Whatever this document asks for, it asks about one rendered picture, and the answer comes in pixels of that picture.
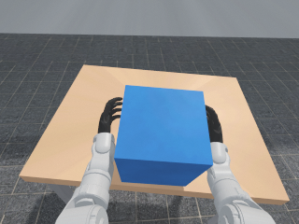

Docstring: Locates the left robot forearm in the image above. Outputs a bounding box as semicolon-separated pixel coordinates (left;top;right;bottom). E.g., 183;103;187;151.
55;133;116;224

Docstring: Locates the right robot hand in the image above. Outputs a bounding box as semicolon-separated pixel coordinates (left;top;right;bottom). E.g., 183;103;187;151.
205;105;223;143

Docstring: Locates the left robot upper arm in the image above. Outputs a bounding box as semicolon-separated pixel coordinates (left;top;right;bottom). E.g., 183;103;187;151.
55;204;109;224

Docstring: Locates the table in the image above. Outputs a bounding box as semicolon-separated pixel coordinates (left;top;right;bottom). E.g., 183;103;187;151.
19;64;290;224

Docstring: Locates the left robot hand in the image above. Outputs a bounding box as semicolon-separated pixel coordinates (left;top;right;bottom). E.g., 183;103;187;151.
97;97;122;133

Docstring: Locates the right robot forearm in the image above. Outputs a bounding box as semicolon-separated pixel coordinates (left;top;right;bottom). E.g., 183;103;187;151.
206;142;276;224

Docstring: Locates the right robot upper arm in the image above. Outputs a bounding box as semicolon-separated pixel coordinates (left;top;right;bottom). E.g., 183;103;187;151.
218;203;276;224

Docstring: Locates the carton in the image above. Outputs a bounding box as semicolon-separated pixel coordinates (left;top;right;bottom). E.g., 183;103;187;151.
114;85;214;187

